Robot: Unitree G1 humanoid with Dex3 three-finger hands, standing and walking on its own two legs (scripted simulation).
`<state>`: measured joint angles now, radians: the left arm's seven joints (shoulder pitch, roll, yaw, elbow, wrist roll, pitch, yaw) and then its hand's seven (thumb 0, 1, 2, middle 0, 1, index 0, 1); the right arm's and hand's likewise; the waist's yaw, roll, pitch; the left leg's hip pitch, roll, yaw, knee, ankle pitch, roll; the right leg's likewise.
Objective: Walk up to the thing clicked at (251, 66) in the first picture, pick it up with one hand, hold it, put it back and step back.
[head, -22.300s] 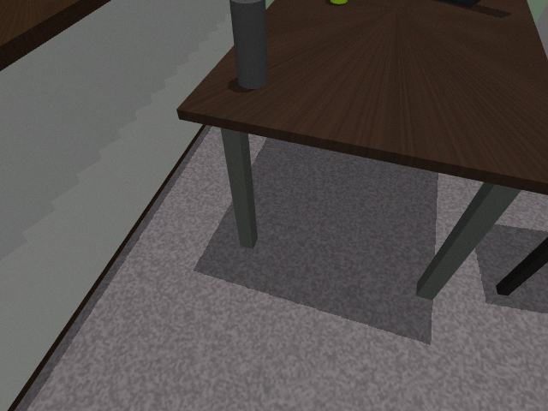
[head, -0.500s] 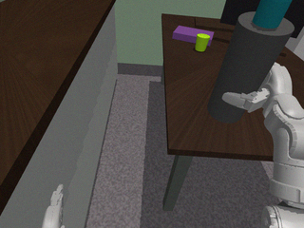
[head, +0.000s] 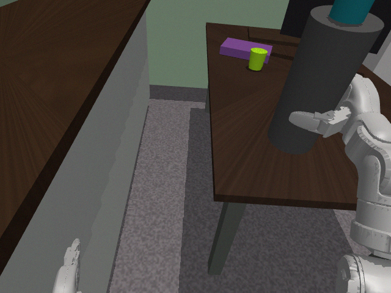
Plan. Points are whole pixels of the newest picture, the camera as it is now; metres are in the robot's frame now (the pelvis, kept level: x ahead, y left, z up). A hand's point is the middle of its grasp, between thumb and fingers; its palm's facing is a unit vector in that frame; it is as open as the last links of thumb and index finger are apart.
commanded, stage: hold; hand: right
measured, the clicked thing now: (319, 74) +0.33 -0.15 +0.34
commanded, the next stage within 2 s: crouch in 1.78 s
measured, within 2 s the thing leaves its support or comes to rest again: neither
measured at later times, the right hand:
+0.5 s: hand (314, 104) +0.34 -0.17 +0.28, palm faces +0.14 +0.99 -0.05, open 11.7 cm
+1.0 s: hand (313, 103) +0.34 -0.17 +0.28, palm faces +0.14 +0.99 -0.05, open 11.7 cm
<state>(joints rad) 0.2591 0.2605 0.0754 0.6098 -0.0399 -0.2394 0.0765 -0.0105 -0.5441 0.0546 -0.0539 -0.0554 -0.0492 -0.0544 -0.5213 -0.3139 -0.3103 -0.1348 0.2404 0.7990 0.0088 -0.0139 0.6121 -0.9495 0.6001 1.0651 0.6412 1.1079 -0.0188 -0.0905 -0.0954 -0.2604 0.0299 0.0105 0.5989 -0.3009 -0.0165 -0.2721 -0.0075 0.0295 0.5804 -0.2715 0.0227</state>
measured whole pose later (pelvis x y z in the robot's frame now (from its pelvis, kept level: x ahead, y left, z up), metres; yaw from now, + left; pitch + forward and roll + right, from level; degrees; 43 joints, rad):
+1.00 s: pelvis +0.00 +0.00 +0.00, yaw +0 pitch -2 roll +0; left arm 0.25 0.26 0.07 0.62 -0.04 -0.26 0.10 -0.01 -0.55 0.06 -0.06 -0.06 -0.05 -0.06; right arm -0.50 -0.32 -0.30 -0.16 0.24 0.79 0.00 -0.01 0.61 -0.95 0.60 1.06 0.64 1.10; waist -0.02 -0.09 -0.09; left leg -0.26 0.03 0.01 0.60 -0.30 -0.02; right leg -0.28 -0.01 0.03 0.59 -0.28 0.02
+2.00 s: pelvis +0.00 +0.00 +0.00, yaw +0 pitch -2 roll +0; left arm 0.27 0.25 0.06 0.62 -0.04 -0.26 0.09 -0.01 -0.55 0.06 -0.05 -0.05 -0.05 -0.05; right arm -0.52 -0.32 -0.31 -0.12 0.23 0.78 0.00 -0.01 0.61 -0.94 0.60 1.06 0.65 1.10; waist -0.02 -0.08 -0.09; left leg -0.27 0.03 0.01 0.60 -0.30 -0.01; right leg -0.28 -0.01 0.03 0.59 -0.27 0.03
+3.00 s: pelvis +0.01 +0.00 -0.01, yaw +2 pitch +7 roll +0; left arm 0.29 0.22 0.03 0.49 -0.01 -0.23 0.08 -0.01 -0.54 0.05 -0.05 -0.04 -0.05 -0.04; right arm -0.77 -0.41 -0.36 0.75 0.10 0.13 0.02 -0.01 0.61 -0.93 0.62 1.04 0.66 1.08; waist 0.07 -0.02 -0.07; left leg -0.45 0.00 -0.01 0.65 -0.32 -0.01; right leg -0.46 -0.03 0.01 0.66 -0.31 0.03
